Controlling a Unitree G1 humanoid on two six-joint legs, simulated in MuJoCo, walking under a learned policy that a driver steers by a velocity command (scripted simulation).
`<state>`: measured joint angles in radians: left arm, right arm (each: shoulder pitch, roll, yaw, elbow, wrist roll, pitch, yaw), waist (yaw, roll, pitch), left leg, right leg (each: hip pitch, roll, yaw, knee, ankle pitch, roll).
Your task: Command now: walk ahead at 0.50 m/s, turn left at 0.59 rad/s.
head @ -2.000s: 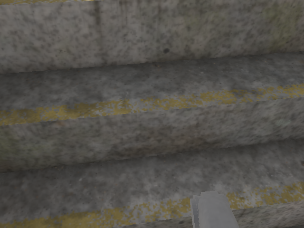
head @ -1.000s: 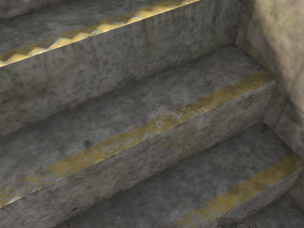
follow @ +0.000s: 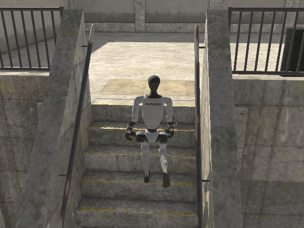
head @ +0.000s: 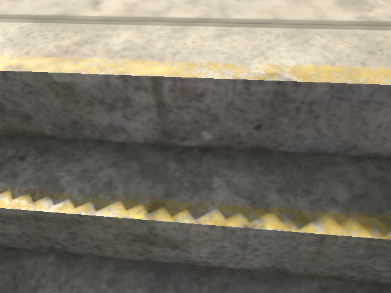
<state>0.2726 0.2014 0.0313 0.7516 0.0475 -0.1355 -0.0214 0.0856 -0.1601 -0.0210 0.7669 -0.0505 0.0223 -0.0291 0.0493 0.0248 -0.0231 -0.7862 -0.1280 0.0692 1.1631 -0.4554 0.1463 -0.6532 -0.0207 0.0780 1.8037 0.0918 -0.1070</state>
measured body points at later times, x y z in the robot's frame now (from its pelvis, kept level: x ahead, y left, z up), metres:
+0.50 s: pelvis +0.14 -0.12 +0.14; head +0.19 -0.13 +0.58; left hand +0.42 +0.05 +0.11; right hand +0.13 -0.38 -0.01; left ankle +0.10 +0.04 -0.61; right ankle +0.25 -0.23 -0.42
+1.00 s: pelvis +0.32 -0.10 +0.33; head +0.35 -0.12 +0.77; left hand +0.22 +0.12 +0.20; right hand +0.56 -0.24 +0.22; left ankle +0.39 +0.05 -0.09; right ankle +0.25 -0.23 -0.42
